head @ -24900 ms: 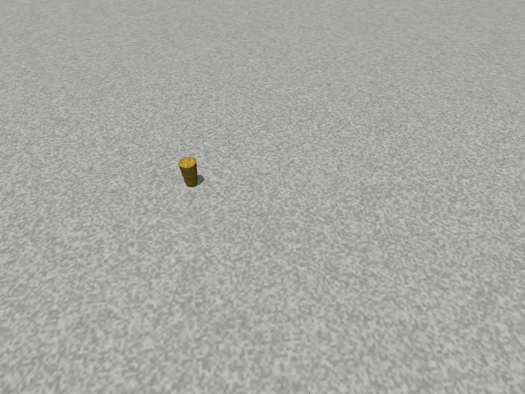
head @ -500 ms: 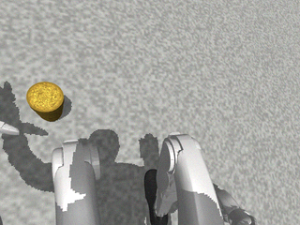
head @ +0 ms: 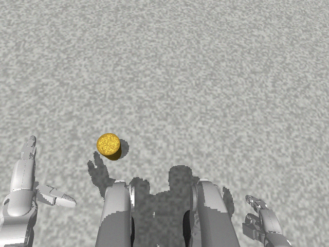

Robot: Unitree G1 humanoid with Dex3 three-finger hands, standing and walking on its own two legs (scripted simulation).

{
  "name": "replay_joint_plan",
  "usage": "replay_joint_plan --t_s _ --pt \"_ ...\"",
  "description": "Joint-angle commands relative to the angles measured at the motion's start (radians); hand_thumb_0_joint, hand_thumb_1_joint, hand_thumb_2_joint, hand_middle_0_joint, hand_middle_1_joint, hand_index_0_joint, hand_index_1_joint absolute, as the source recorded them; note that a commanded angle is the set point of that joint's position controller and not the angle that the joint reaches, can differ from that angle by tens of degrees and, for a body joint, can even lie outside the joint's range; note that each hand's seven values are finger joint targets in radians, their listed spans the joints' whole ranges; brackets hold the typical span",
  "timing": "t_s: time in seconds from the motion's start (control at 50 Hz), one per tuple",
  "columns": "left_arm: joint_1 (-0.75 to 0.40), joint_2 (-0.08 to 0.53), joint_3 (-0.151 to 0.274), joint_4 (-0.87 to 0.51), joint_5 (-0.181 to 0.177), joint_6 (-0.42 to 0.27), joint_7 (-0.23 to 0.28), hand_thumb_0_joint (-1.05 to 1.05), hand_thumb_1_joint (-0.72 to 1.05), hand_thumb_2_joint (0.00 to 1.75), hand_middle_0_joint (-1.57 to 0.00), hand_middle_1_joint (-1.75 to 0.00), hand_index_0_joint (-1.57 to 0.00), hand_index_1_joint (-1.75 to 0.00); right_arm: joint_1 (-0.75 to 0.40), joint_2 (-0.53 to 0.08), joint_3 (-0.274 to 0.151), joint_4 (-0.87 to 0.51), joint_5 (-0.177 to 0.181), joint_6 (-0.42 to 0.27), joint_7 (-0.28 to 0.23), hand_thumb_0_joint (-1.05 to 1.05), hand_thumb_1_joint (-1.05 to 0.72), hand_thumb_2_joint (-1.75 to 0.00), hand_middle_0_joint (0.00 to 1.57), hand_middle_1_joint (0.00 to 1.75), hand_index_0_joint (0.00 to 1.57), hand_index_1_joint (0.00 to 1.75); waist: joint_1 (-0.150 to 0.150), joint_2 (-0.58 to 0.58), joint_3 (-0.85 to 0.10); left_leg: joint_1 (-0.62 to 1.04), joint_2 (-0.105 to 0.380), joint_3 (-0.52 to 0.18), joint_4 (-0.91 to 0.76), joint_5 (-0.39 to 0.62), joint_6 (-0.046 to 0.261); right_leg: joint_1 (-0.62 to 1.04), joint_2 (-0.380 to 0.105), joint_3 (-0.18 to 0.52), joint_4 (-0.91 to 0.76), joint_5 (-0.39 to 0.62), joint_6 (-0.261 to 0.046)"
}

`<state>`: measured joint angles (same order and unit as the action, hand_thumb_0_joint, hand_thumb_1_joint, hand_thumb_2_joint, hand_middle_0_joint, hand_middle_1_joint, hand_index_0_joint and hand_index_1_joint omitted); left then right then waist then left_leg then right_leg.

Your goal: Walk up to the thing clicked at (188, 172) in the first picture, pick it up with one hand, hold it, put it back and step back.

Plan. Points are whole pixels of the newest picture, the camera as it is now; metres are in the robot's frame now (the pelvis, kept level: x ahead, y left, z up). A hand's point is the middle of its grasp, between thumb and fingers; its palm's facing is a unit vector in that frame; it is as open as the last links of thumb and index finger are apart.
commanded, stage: home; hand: left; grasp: from the side
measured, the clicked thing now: (111, 149) +0.47 +0.21 -0.43
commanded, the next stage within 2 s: none
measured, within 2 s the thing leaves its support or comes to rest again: neither
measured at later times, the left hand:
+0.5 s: hand (31, 188) +0.25 +0.21 +0.11, palm faces +0.16 -0.93 -0.34, open 17.5 cm
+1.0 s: hand (16, 209) +0.23 +0.20 +0.15, palm faces +0.17 -0.94 -0.30, open 17.5 cm
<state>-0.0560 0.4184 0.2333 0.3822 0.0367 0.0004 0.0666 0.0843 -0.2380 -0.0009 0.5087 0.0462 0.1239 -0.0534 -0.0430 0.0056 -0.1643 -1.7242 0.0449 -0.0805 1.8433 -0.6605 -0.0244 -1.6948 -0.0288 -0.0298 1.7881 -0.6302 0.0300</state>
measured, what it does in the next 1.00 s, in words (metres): rises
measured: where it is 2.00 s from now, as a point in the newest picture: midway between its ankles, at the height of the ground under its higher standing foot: outside the picture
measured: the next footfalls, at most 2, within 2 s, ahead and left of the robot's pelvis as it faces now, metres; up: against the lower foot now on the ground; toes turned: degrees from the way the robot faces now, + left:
none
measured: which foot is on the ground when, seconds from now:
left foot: down 0.00-1.00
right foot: down 0.00-1.00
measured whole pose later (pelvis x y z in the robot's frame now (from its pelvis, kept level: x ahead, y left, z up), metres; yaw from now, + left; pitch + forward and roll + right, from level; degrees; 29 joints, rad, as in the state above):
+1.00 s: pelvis +0.07 +0.00 +0.21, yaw +3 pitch +8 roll -2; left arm 0.46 0.21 -0.01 -0.02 -0.01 0.29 0.15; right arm 0.27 -0.20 0.03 0.49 0.01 -0.10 -0.18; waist -0.02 0.04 -0.11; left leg -0.63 0.05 -0.04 0.98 -0.49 -0.03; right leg -0.59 -0.03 -0.06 0.92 -0.46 0.03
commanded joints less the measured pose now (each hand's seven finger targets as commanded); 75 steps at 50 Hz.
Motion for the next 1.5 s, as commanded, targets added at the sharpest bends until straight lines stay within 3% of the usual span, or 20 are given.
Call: replay_joint_plan --t_s 0.0,0.02,0.06,0.16,0.18,0.26,0.48,0.74,0.8,0.88,0.92,0.98,1.04,1.1,1.14,1.18,1.3,1.36,1.42,1.48 --pt "-0.012 0.169 0.049 -0.196 -0.015 -0.003 0.042 0.00 -0.57 0.04 -0.05 -0.05 -0.05 -0.05 0.090 -0.154 -0.064 -0.109 0.003 -0.066 -0.039 0.00 -0.90 -0.90 0.20 0.30 0.20 0.30 -0.004 0.080 -0.473 0.490 -0.031 0.058 -0.374 0.147 0.050 0.458 0.030 0.000 -0.376 0.145 -0.051" --pt "-0.021 0.182 0.048 -0.253 -0.021 0.006 0.049 0.00 -0.54 0.06 -0.05 -0.05 -0.05 -0.05 0.097 -0.150 -0.062 -0.111 0.004 -0.072 -0.045 0.00 -0.90 -0.90 0.20 0.30 0.20 0.30 0.001 0.085 -0.470 0.514 -0.032 0.062 -0.396 0.154 0.050 0.502 0.028 0.007 -0.409 0.151 -0.048" --pt "0.063 0.090 -0.011 -0.182 -0.024 0.036 0.052 0.00 -0.57 0.05 -0.05 -0.05 -0.05 -0.05 0.096 -0.138 -0.055 -0.112 0.004 -0.089 -0.052 0.00 -0.90 -0.90 0.20 0.30 0.20 0.30 -0.015 0.056 -0.418 0.564 -0.029 0.061 -0.443 0.196 0.049 0.547 0.029 0.000 -0.454 0.194 -0.048" --pt "0.117 0.091 -0.021 -0.284 -0.032 0.091 0.090 0.00 -0.53 0.06 -0.05 -0.05 -0.05 -0.06 0.122 -0.125 -0.046 -0.120 0.005 -0.120 -0.080 0.00 -0.90 -0.90 0.20 0.30 0.20 0.30 0.007 0.064 -0.400 0.726 -0.032 0.068 -0.573 0.275 0.043 0.727 0.023 0.001 -0.588 0.269 -0.046" --pt "0.192 0.026 -0.065 -0.215 -0.030 0.112 0.092 0.00 -0.56 0.05 -0.05 -0.05 -0.05 -0.05 0.119 -0.121 -0.044 -0.125 0.004 -0.126 -0.085 0.00 -0.89 -0.90 0.20 0.30 0.20 0.30 -0.003 0.059 -0.374 0.759 -0.030 0.067 -0.603 0.307 0.040 0.752 0.026 -0.004 -0.609 0.299 -0.046" --pt "0.197 0.034 -0.079 -0.352 -0.036 0.153 0.115 0.00 -0.59 0.03 -0.05 -0.05 -0.04 -0.05 0.143 -0.111 -0.039 -0.126 0.001 -0.148 -0.109 0.00 -0.90 -0.90 0.20 0.30 0.20 0.30 0.002 0.076 -0.343 0.892 -0.027 0.070 -0.695 0.385 0.034 0.870 0.026 -0.007 -0.703 0.374 -0.041" --pt "0.504 -0.123 -0.208 -0.494 -0.052 0.252 0.133 0.00 -0.60 0.02 -0.04 -0.04 -0.04 -0.04 0.145 -0.077 -0.020 -0.178 -0.014 -0.206 -0.150 0.00 -0.90 -0.90 0.20 0.30 0.20 0.30 0.005 0.037 -0.100 1.071 -0.027 0.063 -0.948 0.366 0.027 1.054 0.046 -0.054 -0.923 0.349 -0.037" --pt "0.514 -0.120 -0.200 -0.584 -0.039 0.242 0.101 0.00 -0.57 0.04 -0.05 -0.05 -0.05 -0.05 0.147 -0.078 -0.022 -0.180 -0.033 -0.264 -0.146 0.00 -0.90 -0.90 0.20 0.30 0.20 0.30 0.002 0.029 -0.016 1.146 -0.030 0.064 -1.017 0.417 0.020 1.132 0.047 -0.055 -0.989 0.381 -0.033" --pt "0.458 -0.092 -0.182 -0.663 -0.038 0.232 0.100 0.00 -0.56 0.05 -0.05 -0.05 -0.05 -0.05 0.143 -0.082 -0.026 -0.177 -0.037 -0.272 -0.143 0.00 -0.90 -0.90 0.20 0.30 0.20 0.30 0.008 0.064 -0.069 1.183 -0.030 0.065 -1.021 0.441 0.016 1.154 0.047 -0.052 -0.989 0.399 -0.036" --pt "0.522 -0.137 -0.205 -0.542 -0.038 0.243 0.093 0.00 -0.55 0.05 -0.05 -0.05 -0.05 -0.05 0.125 -0.078 -0.018 -0.174 -0.036 -0.283 -0.140 0.00 -0.90 -0.90 0.20 0.30 0.20 0.30 0.008 0.038 -0.004 1.160 -0.033 0.063 -1.043 0.383 0.017 1.145 0.049 -0.057 -1.010 0.349 -0.033" --pt "0.444 -0.084 -0.176 -0.651 -0.038 0.229 0.096 0.00 -0.56 0.05 -0.05 -0.05 -0.05 -0.05 0.127 -0.084 -0.023 -0.169 -0.036 -0.281 -0.140 0.00 -0.90 -0.90 0.20 0.30 0.20 0.30 0.014 0.075 -0.049 1.182 -0.034 0.065 -1.048 0.376 0.015 1.159 0.046 -0.052 -1.014 0.341 -0.035" --pt "0.541 -0.139 -0.206 -0.540 -0.041 0.240 0.088 0.00 -0.58 0.04 -0.05 -0.05 -0.05 -0.05 0.117 -0.079 -0.017 -0.173 -0.035 -0.285 -0.137 0.00 -0.90 -0.90 0.20 0.30 0.20 0.30 0.014 0.031 -0.018 1.164 -0.035 0.066 -1.045 0.382 0.019 1.158 0.048 -0.054 -1.022 0.349 -0.033" --pt "0.459 -0.079 -0.168 -0.635 -0.039 0.226 0.094 0.00 -0.55 0.05 -0.05 -0.05 -0.05 -0.05 0.120 -0.083 -0.023 -0.166 -0.035 -0.285 -0.139 0.00 -0.90 -0.90 0.20 0.30 0.20 0.30 0.024 0.057 -0.050 1.179 -0.037 0.074 -1.040 0.398 0.018 1.174 0.043 -0.047 -1.023 0.365 -0.033" --pt "0.526 -0.142 -0.205 -0.548 -0.041 0.233 0.085 0.00 -0.58 0.04 -0.05 -0.05 -0.05 -0.05 0.127 -0.076 -0.021 -0.164 -0.037 -0.288 -0.138 0.00 -0.90 -0.90 0.20 0.30 0.20 0.30 0.011 0.012 -0.043 1.172 -0.033 0.073 -1.033 0.407 0.021 1.173 0.046 -0.047 -1.020 0.379 -0.030" --pt "0.458 -0.073 -0.158 -0.637 -0.039 0.224 0.091 0.00 -0.57 0.04 -0.05 -0.05 -0.05 -0.05 0.128 -0.084 -0.025 -0.159 -0.036 -0.287 -0.138 0.00 -0.90 -0.90 0.20 0.30 0.20 0.30 0.028 0.061 -0.072 1.187 -0.036 0.078 -1.032 0.428 0.019 1.188 0.041 -0.042 -1.019 0.395 -0.033" --pt "0.504 -0.122 -0.194 -0.543 -0.039 0.234 0.085 0.00 -0.57 0.05 -0.05 -0.05 -0.05 -0.05 0.121 -0.080 -0.020 -0.161 -0.033 -0.290 -0.137 0.00 -0.90 -0.90 0.20 0.30 0.20 0.30 0.012 0.020 -0.024 1.172 -0.035 0.079 -1.037 0.397 0.022 1.160 0.044 -0.044 -1.028 0.370 -0.030" --pt "0.464 -0.085 -0.169 -0.601 -0.042 0.227 0.085 0.00 -0.56 0.05 -0.05 -0.05 -0.05 -0.05 0.120 -0.081 -0.021 -0.159 -0.033 -0.292 -0.140 0.00 -0.90 -0.90 0.20 0.30 0.20 0.30 0.021 0.034 -0.038 1.175 -0.041 0.089 -1.035 0.382 0.025 1.167 0.037 -0.034 -1.044 0.360 -0.026" --pt "0.534 -0.146 -0.197 -0.510 -0.041 0.231 0.081 0.00 -0.59 0.04 -0.05 -0.05 -0.05 -0.05 0.118 -0.073 -0.020 -0.153 -0.037 -0.297 -0.139 0.00 -0.90 -0.90 0.20 0.30 0.20 0.30 0.019 -0.008 -0.016 1.159 -0.036 0.084 -1.038 0.361 0.027 1.168 0.041 -0.040 -1.043 0.338 -0.026" --pt "0.450 -0.079 -0.161 -0.616 -0.039 0.220 0.085 0.00 -0.57 0.04 -0.05 -0.05 -0.05 -0.05 0.121 -0.083 -0.025 -0.153 -0.035 -0.296 -0.140 0.00 -0.90 -0.90 0.20 0.30 0.20 0.30 0.024 0.043 -0.035 1.179 -0.037 0.084 -1.046 0.364 0.022 1.168 0.041 -0.040 -1.038 0.338 -0.030" --pt "0.489 -0.125 -0.190 -0.565 -0.043 0.225 0.080 0.00 -0.58 0.04 -0.05 -0.05 -0.05 -0.05 0.116 -0.075 -0.020 -0.153 -0.036 -0.299 -0.139 0.00 -0.90 -0.90 0.20 0.30 0.20 0.30 0.016 0.006 -0.022 1.165 -0.038 0.083 -1.041 0.354 0.026 1.161 0.040 -0.040 -1.045 0.332 -0.027"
